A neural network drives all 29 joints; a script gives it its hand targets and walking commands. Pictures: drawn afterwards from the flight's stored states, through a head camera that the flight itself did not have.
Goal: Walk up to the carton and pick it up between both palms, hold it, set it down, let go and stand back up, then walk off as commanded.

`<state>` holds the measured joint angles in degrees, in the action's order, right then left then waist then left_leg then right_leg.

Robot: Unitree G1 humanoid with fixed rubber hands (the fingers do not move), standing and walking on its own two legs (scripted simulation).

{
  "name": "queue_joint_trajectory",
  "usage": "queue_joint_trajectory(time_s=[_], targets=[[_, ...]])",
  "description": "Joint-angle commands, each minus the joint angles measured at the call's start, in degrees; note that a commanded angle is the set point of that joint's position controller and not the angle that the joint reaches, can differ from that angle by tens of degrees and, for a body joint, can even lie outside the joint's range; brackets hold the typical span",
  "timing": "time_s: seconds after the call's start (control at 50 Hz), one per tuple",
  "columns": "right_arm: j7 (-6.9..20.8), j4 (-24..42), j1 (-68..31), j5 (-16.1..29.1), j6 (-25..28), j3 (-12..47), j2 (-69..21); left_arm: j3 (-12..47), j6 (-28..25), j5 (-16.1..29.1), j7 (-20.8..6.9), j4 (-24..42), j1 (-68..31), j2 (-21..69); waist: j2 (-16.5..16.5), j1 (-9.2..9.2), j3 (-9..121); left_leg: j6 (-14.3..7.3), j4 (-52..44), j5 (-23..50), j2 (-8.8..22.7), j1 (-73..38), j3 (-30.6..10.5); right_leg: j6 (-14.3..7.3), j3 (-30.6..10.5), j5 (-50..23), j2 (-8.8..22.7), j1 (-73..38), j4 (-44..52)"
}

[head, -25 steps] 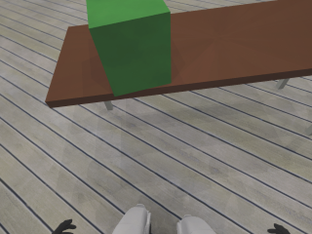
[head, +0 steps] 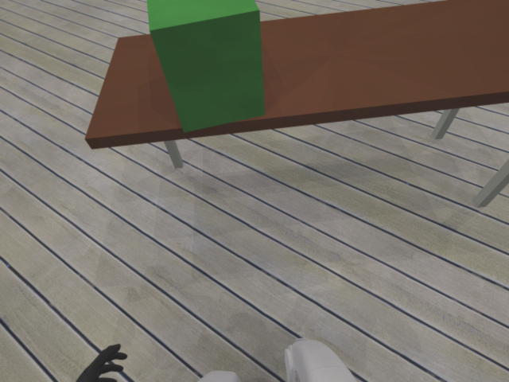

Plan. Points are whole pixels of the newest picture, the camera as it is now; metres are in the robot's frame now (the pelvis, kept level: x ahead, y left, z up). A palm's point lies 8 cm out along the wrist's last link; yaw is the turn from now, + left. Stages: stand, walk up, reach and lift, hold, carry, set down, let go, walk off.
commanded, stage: walk off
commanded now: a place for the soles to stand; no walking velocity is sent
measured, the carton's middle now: (207, 47) +0.86 +0.16 +0.05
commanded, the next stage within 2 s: none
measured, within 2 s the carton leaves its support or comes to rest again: neither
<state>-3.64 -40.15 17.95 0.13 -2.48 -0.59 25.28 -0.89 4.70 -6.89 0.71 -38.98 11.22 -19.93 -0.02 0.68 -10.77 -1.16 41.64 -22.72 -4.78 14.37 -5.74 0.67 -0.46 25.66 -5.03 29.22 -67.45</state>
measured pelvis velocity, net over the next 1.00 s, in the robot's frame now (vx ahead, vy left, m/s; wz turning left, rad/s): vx -0.20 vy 0.07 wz -0.01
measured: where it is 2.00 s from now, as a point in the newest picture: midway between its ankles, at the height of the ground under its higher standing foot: outside the picture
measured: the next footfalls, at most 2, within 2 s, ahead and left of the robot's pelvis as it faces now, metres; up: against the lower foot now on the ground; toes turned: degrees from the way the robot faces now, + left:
right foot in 0.12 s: +0.01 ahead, -0.10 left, +0.00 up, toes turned +1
left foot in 0.76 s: -0.16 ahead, +0.10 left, +0.00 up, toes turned -4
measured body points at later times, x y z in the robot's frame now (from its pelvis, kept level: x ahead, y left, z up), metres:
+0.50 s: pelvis -0.12 -0.05 -0.01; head -0.07 -0.09 +0.43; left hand +0.00 +0.25 -0.09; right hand -0.02 -0.36 -0.14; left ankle -0.11 +0.13 -0.66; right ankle -0.03 -0.10 -0.71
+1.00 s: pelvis -0.20 +0.07 +0.00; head -0.15 +0.08 +0.45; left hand -0.09 +0.35 -0.13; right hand -0.16 -0.26 -0.10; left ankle -0.20 +0.10 -0.71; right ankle -0.17 -0.08 -0.65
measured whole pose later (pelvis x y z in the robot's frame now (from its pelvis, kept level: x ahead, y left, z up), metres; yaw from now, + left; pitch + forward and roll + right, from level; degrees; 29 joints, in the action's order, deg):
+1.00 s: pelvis -0.20 +0.07 +0.00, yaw -1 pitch -6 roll -3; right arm 0.8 -41.1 18.8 0.0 -3.0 -0.6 24.2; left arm -0.9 2.0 -6.9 2.7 -45.1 11.1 -19.7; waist -1.5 2.3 -12.5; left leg -5.9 45.0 -25.1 -4.9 14.4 -0.3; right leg -1.1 0.7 24.0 -1.1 27.1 -63.4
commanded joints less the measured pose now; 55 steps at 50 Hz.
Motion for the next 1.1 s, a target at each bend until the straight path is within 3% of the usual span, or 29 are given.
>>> queue_joint_trajectory(time_s=[0.0, 0.04, 0.06, 0.08, 0.1, 0.12, 0.14, 0.18, 0.2, 0.3, 0.36, 0.38, 0.4, 0.44, 0.5, 0.52, 0.58, 0.66, 0.7, 0.72, 0.74, 0.76, 0.78, 0.82, 0.86, 0.94, 0.98, 1.06, 1.08], targets=[[-0.8, 4.3, -5.6, -1.5, 2.5, -6.8, 13.9, -8.2, -1.6, 5.9, 0.1, 4.8, -1.5, -14.5, -4.9, -0.66, 2.7, -15.7, -7.7, 40.3, 20.9, 3.1, -23.1, -0.4, -11.3, 10.5, 5.4, 3.5, -2.8], [-0.1, 3.1, -2.3, -1.2, 2.2, -7.4, 13.4, -7.5, -2.8, 6.5, 0.5, 4.5, -1.6, -13.7, -10.4, 0.73, 9.2, -13.1, -2.8, 47.1, 18.9, -6.5, -21.1, -2.3, -11.6, 12.9, 9.0, 3.1, 16.5], [0.1, 3.0, -2.6, -0.8, 1.9, -7.1, 12.7, -7.3, -3.8, 6.5, 0.4, 3.8, 0.0, -12.8, -8.9, -0.87, 13.3, -9.2, 3.2, 45.6, 14.6, -9.1, -17.2, -2.9, -12.1, 6.0, 11.1, -2.2, 34.6], [0.7, 2.6, -4.6, -0.3, 1.3, -7.0, 12.4, -7.1, -4.3, 6.3, 0.7, 2.8, 3.6, -12.3, -5.2, -4.16, 16.6, -4.3, 8.0, 36.9, 8.8, -3.9, -11.4, -1.6, -8.5, -13.1, 10.1, -13.7, 45.5], [0.9, 2.9, -3.9, -0.3, 1.1, -6.3, 9.9, -7.7, -4.5, 5.4, 1.4, 3.4, 6.4, -15.6, 4.4, -5.35, 17.8, -1.7, 17.2, 18.9, 1.2, 9.7, -9.8, 0.2, -19.3, -35.7, 14.0, -24.0, 41.9], [0.5, 3.4, 0.7, -0.9, 0.9, -5.2, 6.4, -7.7, -4.3, 5.3, 2.2, 3.5, 7.2, -18.9, 12.2, -2.56, 18.4, -0.3, 20.8, -15.3, -6.9, 21.7, -5.5, -1.7, -27.2, -51.4, 21.3, -29.8, 39.2], [-0.2, 2.3, 0.1, -1.1, 0.6, -6.5, 9.4, -7.7, -4.0, 6.0, 2.1, 2.9, 4.5, -17.4, 6.6, -2.48, 17.4, -0.2, 22.7, -15.0, -4.5, 19.2, -8.4, -1.2, -28.7, -49.0, 24.1, -25.8, 40.5], [-0.5, 1.0, -1.6, -0.8, 0.2, -7.4, 13.5, -7.5, -4.5, 6.7, 2.8, 3.9, 0.4, -17.5, 4.5, -1.08, 10.7, 0.5, 28.6, -10.3, -2.3, 20.4, -9.5, 0.9, -29.5, -33.4, 25.5, -19.0, 42.8], [-0.3, 0.5, -2.1, -0.6, -0.1, -7.3, 13.4, -7.3, -4.5, 6.8, 2.9, 3.3, 0.2, -15.7, 3.9, -0.98, 7.6, 0.5, 30.0, -7.1, -1.6, 20.2, -8.4, 2.0, -25.3, -27.3, 22.8, -16.2, 43.0], [0.9, -2.6, 1.7, -1.1, -1.3, -7.3, 12.8, -8.4, -4.3, 6.4, 3.5, 3.7, 0.0, -14.9, 7.5, -1.6, 8.2, 0.9, 27.5, -3.1, -3.0, 17.7, -5.9, 10.3, -21.1, -18.3, 18.8, -17.6, 47.6], [1.5, -4.9, 2.7, -1.2, -2.1, -7.8, 13.7, -8.8, -4.0, 5.8, 3.2, 4.1, -2.2, -15.2, 8.7, -1.77, 5.7, 1.3, 25.4, -1.8, -2.4, 14.8, -4.4, 9.5, -21.4, 0.7, 17.9, -12.6, 53.1], [1.5, -4.8, 2.1, -1.3, -2.1, -7.7, 14.1, -8.9, -3.6, 5.7, 3.1, 4.7, -2.6, -15.1, 8.7, -1.82, 4.4, 1.2, 26.5, -2.5, -1.6, 14.9, -3.5, 6.8, -21.9, 5.5, 18.6, -10.5, 54.4], [1.9, -5.3, 2.6, -1.6, -2.3, -7.8, 14.2, -8.9, -3.8, 5.8, 3.3, 3.7, -1.6, -15.7, 6.2, -1.59, 5.3, 1.0, 25.0, -2.8, -2.1, 13.3, -3.9, 8.6, -22.3, 7.8, 18.6, -10.6, 55.0], [2.2, -5.2, 4.8, -1.4, -2.3, -8.0, 14.2, -9.7, -3.7, 5.7, 3.3, 4.1, -2.6, -16.2, 8.9, -1.09, 5.2, 1.0, 25.1, -3.4, -1.2, 13.0, -2.9, 6.3, -22.4, 15.1, 19.6, -10.0, 56.4], [2.6, -5.1, 6.0, -2.0, -2.6, -8.4, 14.9, -10.2, -3.7, 5.7, 3.4, 3.7, -2.7, -18.3, 9.8, -1.03, 5.3, 0.7, 24.3, -4.1, -1.2, 11.3, -2.2, 7.0, -23.5, 21.2, 21.0, -9.1, 59.9], [2.7, -5.2, 6.0, -2.1, -2.2, -8.3, 13.7, -10.5, -4.0, 5.6, 3.2, 3.1, -3.6, -18.3, 5.7, -0.22, 5.4, 0.7, 26.5, -3.8, -0.3, 12.0, -2.6, 2.9, -26.2, 21.7, 22.5, -8.7, 58.6], [3.1, -3.9, 6.8, -2.3, -2.1, -8.7, 14.2, -10.5, -4.1, 5.6, 3.2, 3.0, -3.5, -19.1, 6.0, -0.25, 5.5, 0.2, 27.0, -6.3, 1.0, 12.2, -2.4, -2.4, -27.4, 23.8, 24.8, -8.3, 57.6], [4.8, -4.0, 11.1, -1.8, -2.3, -8.9, 13.8, -10.6, -3.7, 5.0, 2.8, 2.9, -6.8, -20.4, 12.0, 2.58, 5.1, -1.5, 20.0, -11.2, 2.9, 4.8, 2.8, -5.4, -21.0, 26.9, 23.3, -2.1, 58.3], [5.4, -4.7, 14.4, -1.3, -1.7, -9.0, 12.2, -10.2, -3.1, 4.5, 2.5, 2.8, -9.0, -20.2, 13.3, 5.49, 4.8, -3.4, 5.6, -11.4, 4.8, -6.6, 7.1, -3.5, -13.3, 21.3, 20.1, 5.2, 55.5], [5.5, -5.9, 18.9, -1.5, -1.5, -9.3, 12.0, -9.7, -2.6, 4.1, 2.4, 2.3, -9.0, -19.6, 9.5, 7.44, 5.6, -4.6, -1.9, -11.6, 4.6, -10.7, 5.5, -2.7, -10.3, 22.1, 18.2, 7.4, 47.6], [5.6, -6.8, 19.7, -2.2, -1.5, -9.2, 12.1, -9.2, -2.5, 4.3, 2.6, 0.9, -7.6, -17.6, 0.1, 7.83, 3.2, -6.5, -4.5, -13.7, 4.9, -10.2, -0.9, -1.9, -7.1, 23.5, 14.6, 12.7, 32.5], [4.8, -3.9, 14.9, -3.1, -0.9, -8.5, 14.1, -8.2, -2.6, 5.8, 3.0, 0.5, -5.0, -13.3, -19.2, 6.92, 0.7, -11.3, -17.2, -33.5, 12.8, 2.5, -21.8, 0.4, 2.4, 18.2, 3.5, 15.3, 3.5], [4.1, 0.2, 3.1, -3.4, -0.8, -8.0, 16.4, -8.4, -3.0, 5.8, 3.3, 1.7, -9.0, -14.5, -12.2, 4.17, -7.6, -13.3, -34.2, -39.7, 22.0, 20.3, -43.0, 0.7, -6.9, 8.3, -1.3, 12.3, -6.6], [2.7, 2.8, -8.8, -3.8, 0.3, -7.5, 15.3, -7.4, -3.8, 6.9, 2.8, 0.3, -9.4, -16.0, -0.8, 0.41, -10.2, -5.9, -36.3, -31.4, 17.9, 27.1, -40.4, 0.1, -12.8, -1.3, 1.8, 2.0, -7.0], [3.0, 2.8, -9.3, -3.6, 0.8, -7.3, 15.1, -7.3, -4.2, 7.3, 2.5, -2.6, -3.2, -18.0, -3.9, 0.11, -4.0, -2.3, -31.3, -25.8, 14.1, 16.1, -30.0, 1.2, -8.6, -2.3, 5.1, 3.2, -2.9], [3.2, 1.5, 4.2, -3.3, 2.2, -8.0, 11.4, -7.2, -4.7, 6.8, 1.9, -2.9, -5.6, -16.6, -4.6, 3.62, 7.0, -1.7, -26.3, -11.8, 13.5, -7.3, -30.3, 1.3, -7.3, -1.1, 6.3, 8.0, 6.7], [3.1, 0.4, 8.1, -2.7, 2.6, -8.3, 11.5, -7.4, -5.1, 6.6, 2.2, -3.0, -6.7, -16.6, -5.4, 4.76, 7.5, -0.2, -23.7, 7.0, 12.6, -15.0, -28.6, 0.6, -5.7, 0.7, 6.2, 11.1, 8.6], [2.7, 0.8, 10.3, -2.3, 3.1, -9.1, 12.3, -7.1, -5.8, 6.1, 1.6, -2.6, -2.4, -16.8, -8.0, 3.75, 13.6, 2.5, -19.7, 31.1, 11.7, -22.5, -23.6, -1.2, -1.8, 3.7, 6.6, 8.5, 11.6], [2.5, 0.3, 10.5, -2.3, 3.0, -9.0, 12.1, -7.4, -5.8, 6.3, 1.7, -2.9, -2.8, -16.2, -3.7, 3.46, 13.1, 1.1, -17.8, 33.9, 12.8, -22.2, -24.2, -1.5, -1.6, 3.9, 7.5, 8.2, 15.2]])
